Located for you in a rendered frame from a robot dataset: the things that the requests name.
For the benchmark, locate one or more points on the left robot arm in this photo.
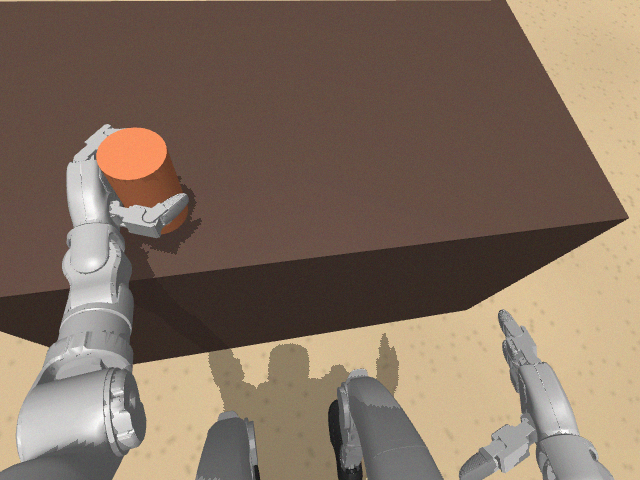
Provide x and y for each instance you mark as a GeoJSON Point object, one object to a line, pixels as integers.
{"type": "Point", "coordinates": [83, 412]}

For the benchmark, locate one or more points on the can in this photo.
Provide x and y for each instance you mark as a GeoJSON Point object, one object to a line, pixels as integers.
{"type": "Point", "coordinates": [137, 164]}

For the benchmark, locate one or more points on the right robot foot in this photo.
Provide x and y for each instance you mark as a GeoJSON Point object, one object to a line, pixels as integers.
{"type": "Point", "coordinates": [336, 440]}

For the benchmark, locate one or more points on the left robot hand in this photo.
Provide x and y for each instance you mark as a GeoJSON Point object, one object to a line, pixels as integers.
{"type": "Point", "coordinates": [91, 198]}

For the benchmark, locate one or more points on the right robot arm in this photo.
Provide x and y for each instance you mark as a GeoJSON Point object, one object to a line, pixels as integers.
{"type": "Point", "coordinates": [569, 457]}

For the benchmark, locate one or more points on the right robot hand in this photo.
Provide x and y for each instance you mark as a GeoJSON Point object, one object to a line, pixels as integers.
{"type": "Point", "coordinates": [545, 408]}

